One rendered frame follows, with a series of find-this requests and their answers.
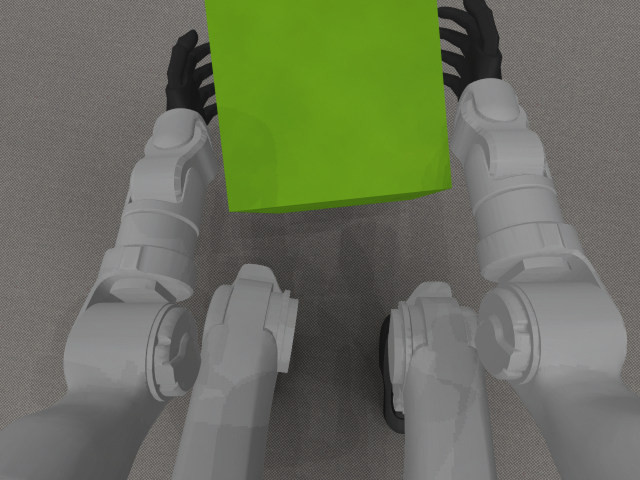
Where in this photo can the left robot upper arm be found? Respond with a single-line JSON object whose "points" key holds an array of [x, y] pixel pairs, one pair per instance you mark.
{"points": [[124, 363]]}

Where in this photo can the left robot thigh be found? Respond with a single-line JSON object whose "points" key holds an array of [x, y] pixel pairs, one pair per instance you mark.
{"points": [[225, 431]]}

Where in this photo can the right robot upper arm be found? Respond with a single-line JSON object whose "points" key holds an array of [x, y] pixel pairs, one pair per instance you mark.
{"points": [[561, 346]]}

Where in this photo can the right robot shin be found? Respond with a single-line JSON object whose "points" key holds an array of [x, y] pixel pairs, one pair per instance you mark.
{"points": [[437, 289]]}

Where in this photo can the robot right hand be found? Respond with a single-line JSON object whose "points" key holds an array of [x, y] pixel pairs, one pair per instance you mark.
{"points": [[480, 47]]}

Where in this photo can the carton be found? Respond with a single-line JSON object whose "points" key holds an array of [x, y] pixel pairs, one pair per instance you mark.
{"points": [[328, 103]]}

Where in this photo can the robot right forearm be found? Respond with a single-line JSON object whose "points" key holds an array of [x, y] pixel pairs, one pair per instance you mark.
{"points": [[523, 236]]}

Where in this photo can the robot left forearm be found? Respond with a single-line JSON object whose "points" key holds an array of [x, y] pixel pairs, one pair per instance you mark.
{"points": [[152, 260]]}

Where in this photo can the robot left hand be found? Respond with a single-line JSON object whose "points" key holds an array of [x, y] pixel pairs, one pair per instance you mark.
{"points": [[184, 80]]}

